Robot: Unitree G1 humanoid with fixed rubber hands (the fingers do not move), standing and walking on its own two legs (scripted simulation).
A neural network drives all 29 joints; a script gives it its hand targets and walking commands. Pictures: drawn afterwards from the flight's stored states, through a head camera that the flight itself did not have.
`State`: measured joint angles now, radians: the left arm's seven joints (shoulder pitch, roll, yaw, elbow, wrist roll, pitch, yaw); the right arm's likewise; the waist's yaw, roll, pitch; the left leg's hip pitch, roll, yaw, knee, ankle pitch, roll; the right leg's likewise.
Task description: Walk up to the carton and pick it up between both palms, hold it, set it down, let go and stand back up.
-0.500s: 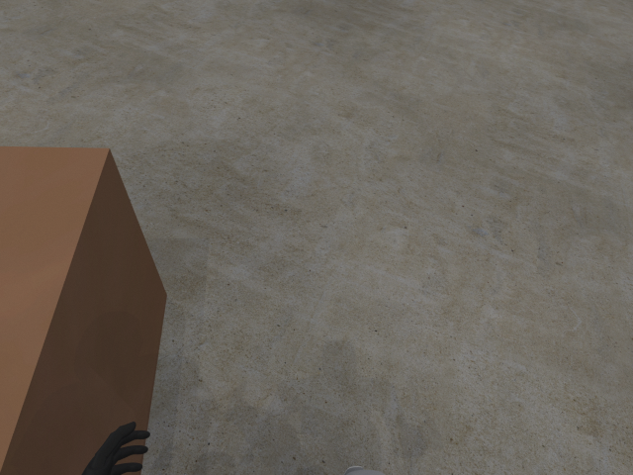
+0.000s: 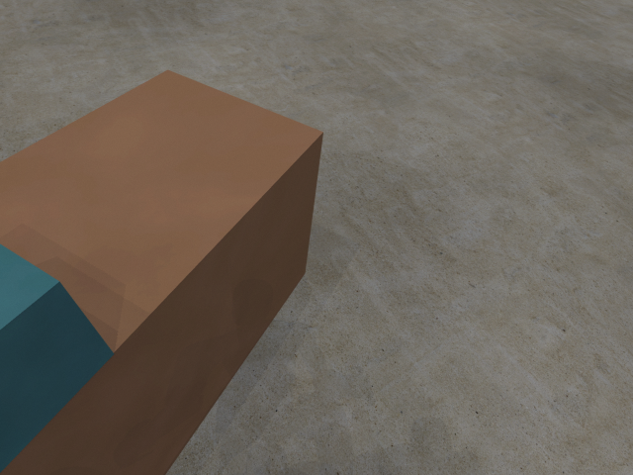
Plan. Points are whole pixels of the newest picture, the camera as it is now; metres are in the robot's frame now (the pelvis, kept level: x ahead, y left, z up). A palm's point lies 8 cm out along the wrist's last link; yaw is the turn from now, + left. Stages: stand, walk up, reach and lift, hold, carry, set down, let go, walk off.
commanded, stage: walk up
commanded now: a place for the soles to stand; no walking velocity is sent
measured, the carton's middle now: out of the picture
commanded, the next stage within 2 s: none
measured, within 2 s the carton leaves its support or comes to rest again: neither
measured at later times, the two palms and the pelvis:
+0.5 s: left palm out of the picture -0.03 +0.26 -0.08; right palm (482, 418) +0.25 -0.23 -0.09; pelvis +0.03 -0.03 +0.01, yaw +27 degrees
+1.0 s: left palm out of the picture -0.05 +0.25 -0.08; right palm (418, 353) +0.34 -0.15 -0.09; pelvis +0.06 -0.02 +0.00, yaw +46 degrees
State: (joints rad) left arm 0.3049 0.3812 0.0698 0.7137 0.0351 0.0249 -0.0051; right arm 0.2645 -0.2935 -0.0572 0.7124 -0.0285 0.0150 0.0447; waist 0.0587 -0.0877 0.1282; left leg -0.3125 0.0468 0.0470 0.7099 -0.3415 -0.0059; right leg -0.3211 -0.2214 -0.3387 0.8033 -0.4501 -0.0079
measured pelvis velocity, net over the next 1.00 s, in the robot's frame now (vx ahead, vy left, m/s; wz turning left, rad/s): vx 0.06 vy -0.02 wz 0.80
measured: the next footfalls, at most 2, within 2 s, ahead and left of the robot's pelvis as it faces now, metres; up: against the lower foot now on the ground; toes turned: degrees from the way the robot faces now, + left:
right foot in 0.24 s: +0.13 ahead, -0.12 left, +0.00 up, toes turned +11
left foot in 0.60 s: +0.04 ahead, +0.14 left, +0.00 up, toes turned +35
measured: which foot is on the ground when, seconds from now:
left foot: down 0.00-0.24, up 0.26-0.58, down 0.60-0.94, up 0.96-1.00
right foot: up 0.00-0.22, down 0.24-0.60, up 0.62-0.90, down 0.92-1.00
